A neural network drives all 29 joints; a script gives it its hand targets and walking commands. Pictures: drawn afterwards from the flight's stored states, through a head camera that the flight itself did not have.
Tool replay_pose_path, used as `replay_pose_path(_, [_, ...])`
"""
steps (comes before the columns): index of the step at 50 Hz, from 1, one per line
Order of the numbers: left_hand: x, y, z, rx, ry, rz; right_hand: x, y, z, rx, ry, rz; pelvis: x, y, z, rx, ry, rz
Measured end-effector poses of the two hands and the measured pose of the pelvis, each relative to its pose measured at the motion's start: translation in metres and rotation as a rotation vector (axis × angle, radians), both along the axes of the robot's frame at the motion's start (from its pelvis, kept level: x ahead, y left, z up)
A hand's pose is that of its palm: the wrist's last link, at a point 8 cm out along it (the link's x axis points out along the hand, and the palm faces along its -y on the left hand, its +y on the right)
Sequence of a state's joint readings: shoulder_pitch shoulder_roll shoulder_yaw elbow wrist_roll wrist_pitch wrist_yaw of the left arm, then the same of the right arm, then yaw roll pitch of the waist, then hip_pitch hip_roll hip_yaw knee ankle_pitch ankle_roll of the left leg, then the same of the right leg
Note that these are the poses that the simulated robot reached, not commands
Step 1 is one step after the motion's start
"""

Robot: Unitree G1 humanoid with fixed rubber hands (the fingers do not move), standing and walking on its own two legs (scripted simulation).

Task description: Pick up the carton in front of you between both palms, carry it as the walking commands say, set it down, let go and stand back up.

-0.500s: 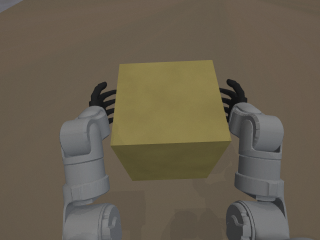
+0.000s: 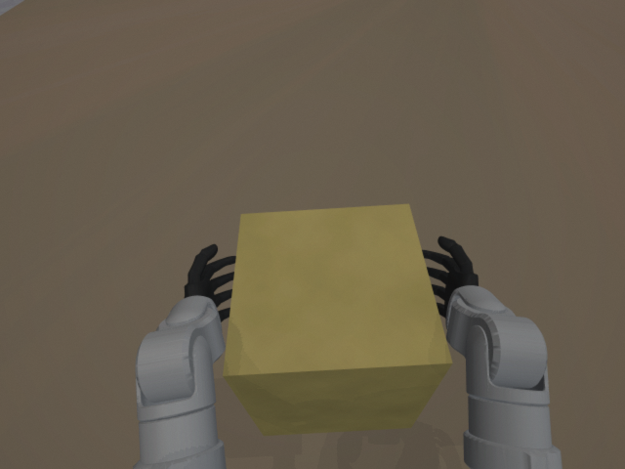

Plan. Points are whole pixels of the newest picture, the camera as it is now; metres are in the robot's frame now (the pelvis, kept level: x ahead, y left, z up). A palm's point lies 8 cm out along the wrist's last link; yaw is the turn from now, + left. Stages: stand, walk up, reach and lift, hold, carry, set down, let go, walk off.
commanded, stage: carry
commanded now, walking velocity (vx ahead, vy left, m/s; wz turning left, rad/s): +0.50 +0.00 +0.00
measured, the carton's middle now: (331, 327) +0.29 +0.01 +0.00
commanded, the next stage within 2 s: none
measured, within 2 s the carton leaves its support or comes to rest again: neither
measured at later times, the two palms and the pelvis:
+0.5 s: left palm (227, 145) +0.58 +0.17 +0.08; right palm (414, 149) +0.54 -0.13 +0.09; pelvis +0.33 +0.04 +0.00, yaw -5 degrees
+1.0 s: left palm (273, 56) +0.88 +0.11 +0.08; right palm (413, 53) +0.88 -0.19 +0.07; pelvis +0.65 -0.04 +0.00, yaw -1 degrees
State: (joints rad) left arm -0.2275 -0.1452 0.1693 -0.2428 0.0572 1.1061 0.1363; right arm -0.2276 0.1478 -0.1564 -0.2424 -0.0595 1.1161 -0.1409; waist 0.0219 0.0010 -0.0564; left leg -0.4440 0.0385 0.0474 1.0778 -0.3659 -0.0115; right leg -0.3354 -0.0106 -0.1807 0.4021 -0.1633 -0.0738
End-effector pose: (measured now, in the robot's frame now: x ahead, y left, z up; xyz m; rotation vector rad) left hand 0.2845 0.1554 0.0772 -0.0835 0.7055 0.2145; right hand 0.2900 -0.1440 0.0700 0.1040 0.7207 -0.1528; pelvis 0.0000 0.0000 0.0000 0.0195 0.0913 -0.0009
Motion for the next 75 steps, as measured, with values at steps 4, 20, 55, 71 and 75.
replay_pose_path(4, [0.032, 0.000, 0.015, 0.025, -0.032, 0.004, 0.037, 0.001, 0.012, -0.016, -0.034, 0.038, 0.049, -0.003, 0.009, 0.021, 0.006, -0.006])
replay_pose_path(20, [0.239, 0.013, 0.000, -0.018, -0.075, -0.113, 0.211, 0.014, 0.011, -0.071, -0.073, -0.066, 0.280, 0.034, -0.025, 0.004, -0.050, -0.075])
replay_pose_path(55, [0.651, -0.051, 0.018, 0.030, -0.028, -0.037, 0.650, -0.050, 0.016, -0.016, -0.029, 0.015, 0.707, -0.046, 0.009, 0.007, -0.016, -0.018])
replay_pose_path(71, [0.905, -0.026, -0.009, -0.031, -0.057, -0.116, 0.878, -0.026, 0.003, -0.073, -0.055, -0.068, 0.947, -0.006, -0.025, -0.006, -0.040, -0.074])
replay_pose_path(75, [0.953, -0.027, -0.007, -0.033, 0.005, -0.154, 0.914, -0.025, 0.006, -0.071, 0.008, -0.106, 0.989, 0.002, -0.007, -0.030, -0.028, -0.088])
